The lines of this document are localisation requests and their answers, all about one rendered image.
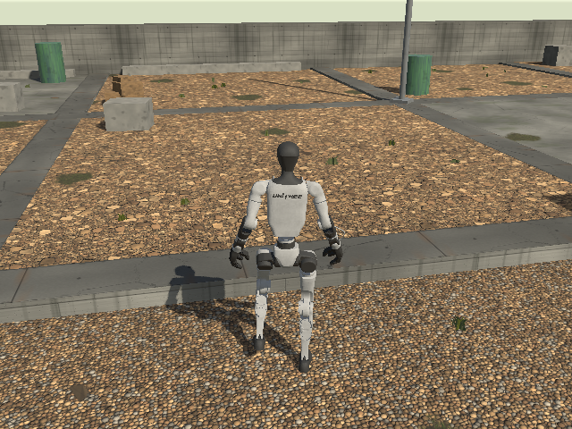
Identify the left robot forearm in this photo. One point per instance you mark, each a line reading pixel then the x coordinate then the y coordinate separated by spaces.
pixel 241 237

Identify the robot head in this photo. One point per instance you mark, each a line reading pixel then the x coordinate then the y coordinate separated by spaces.
pixel 288 155

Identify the right robot hand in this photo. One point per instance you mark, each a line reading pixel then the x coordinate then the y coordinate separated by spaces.
pixel 332 252

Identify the right robot thigh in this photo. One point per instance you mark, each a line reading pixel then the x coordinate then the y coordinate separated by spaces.
pixel 307 274

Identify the right robot forearm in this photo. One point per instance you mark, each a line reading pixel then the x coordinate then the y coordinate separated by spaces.
pixel 332 236

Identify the right robot upper arm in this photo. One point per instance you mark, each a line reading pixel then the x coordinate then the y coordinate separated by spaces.
pixel 321 207

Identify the left robot hand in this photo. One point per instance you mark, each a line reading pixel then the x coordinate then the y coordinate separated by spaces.
pixel 235 255

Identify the left robot upper arm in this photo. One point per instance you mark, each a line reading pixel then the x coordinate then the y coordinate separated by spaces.
pixel 258 189

